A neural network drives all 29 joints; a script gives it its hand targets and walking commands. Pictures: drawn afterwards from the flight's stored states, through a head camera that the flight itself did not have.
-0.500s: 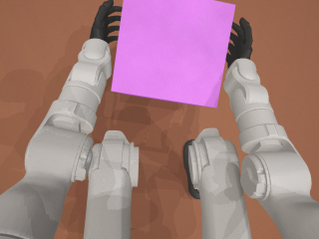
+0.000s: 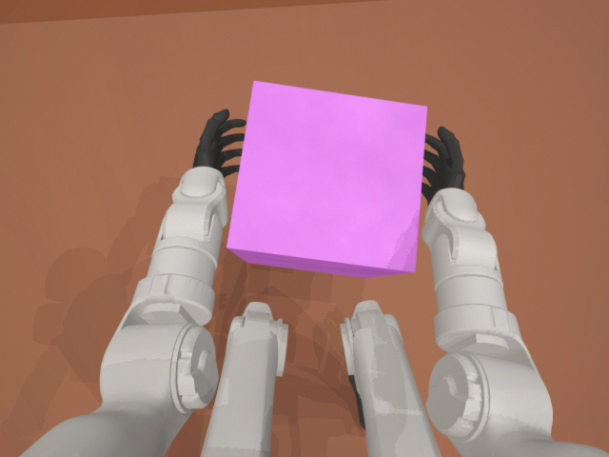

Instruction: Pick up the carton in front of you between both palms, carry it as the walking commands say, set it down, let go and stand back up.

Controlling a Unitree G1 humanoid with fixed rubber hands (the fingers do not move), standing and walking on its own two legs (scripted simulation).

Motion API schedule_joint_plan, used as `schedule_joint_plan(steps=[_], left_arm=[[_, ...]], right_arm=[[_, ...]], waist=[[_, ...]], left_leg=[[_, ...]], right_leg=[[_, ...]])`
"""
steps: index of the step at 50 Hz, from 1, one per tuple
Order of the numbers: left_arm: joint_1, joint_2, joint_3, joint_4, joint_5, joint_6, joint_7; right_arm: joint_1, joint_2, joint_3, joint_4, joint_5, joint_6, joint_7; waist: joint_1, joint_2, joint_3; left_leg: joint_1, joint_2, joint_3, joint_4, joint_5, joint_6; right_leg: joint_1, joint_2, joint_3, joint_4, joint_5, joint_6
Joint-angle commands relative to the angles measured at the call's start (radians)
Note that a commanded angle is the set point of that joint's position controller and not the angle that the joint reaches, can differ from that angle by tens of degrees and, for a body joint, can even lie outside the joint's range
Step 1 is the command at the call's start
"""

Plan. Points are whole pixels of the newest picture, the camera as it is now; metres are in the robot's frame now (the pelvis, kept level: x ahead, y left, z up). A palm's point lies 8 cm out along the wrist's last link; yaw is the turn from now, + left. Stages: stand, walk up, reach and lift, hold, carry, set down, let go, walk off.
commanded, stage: reach and lift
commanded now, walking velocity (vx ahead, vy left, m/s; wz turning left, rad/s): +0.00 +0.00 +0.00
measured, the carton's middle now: (320, 199) +0.46 -0.01 -0.14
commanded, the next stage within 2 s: none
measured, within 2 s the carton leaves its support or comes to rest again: neither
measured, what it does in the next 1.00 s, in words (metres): rises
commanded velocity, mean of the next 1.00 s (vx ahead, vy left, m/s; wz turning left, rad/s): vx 0.00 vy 0.00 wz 0.00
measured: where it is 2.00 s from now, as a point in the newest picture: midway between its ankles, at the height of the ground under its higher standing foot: (310, 401)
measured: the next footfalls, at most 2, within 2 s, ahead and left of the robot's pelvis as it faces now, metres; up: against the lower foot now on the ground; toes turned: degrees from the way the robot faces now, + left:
none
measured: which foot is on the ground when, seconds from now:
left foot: down 0.00-1.00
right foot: down 0.00-1.00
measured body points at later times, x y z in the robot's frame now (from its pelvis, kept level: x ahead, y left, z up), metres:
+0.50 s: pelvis +0.05 +0.00 +0.14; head +0.18 +0.01 +0.57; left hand +0.44 +0.15 +0.09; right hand +0.43 -0.16 +0.09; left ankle +0.11 +0.12 -0.46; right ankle +0.11 -0.14 -0.46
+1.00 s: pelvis +0.10 +0.00 +0.26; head +0.11 +0.00 +0.71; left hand +0.41 +0.15 +0.24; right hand +0.41 -0.16 +0.24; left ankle +0.11 +0.12 -0.46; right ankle +0.11 -0.14 -0.46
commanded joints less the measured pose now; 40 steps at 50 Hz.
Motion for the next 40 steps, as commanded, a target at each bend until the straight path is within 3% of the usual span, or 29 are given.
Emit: schedule_joint_plan(steps=[1,9,24,40], left_arm=[[-0.558,-1.114,-0.496,-0.095,-0.145,-0.013,-0.225],[-0.427,-1.152,-0.584,-0.159,-0.184,-0.003,-0.224],[-0.164,-1.178,-0.549,-0.119,-0.127,-0.042,-0.217],[0.097,-1.188,-0.625,-0.23,-0.114,-0.007,-0.228]], right_arm=[[-0.648,1.028,0.641,-0.018,0.139,-0.004,0.235],[-0.501,1.056,0.719,-0.037,0.166,0.004,0.236],[-0.224,1.063,0.686,0.026,0.1,-0.033,0.243],[0.047,1.063,0.762,-0.041,0.085,0.001,0.266]], waist=[[-0.001,0.045,-1.001],[0.005,0.043,-0.932],[0.008,0.027,-0.658],[0.02,0.015,-0.443]], left_leg=[[0.656,-0.066,0.151,-0.239,0.167,0.032],[0.798,-0.066,0.13,-0.358,0.205,0.024],[1.088,-0.045,0.056,-0.659,0.257,0.039],[1.504,0.001,-0.002,-1.015,0.475,0.044]], right_leg=[[0.57,0.071,-0.18,-0.215,0.172,-0.036],[0.738,0.07,-0.152,-0.335,0.208,-0.037],[1.038,0.043,-0.081,-0.641,0.254,-0.059],[1.468,0.004,-0.021,-0.995,0.467,-0.071]])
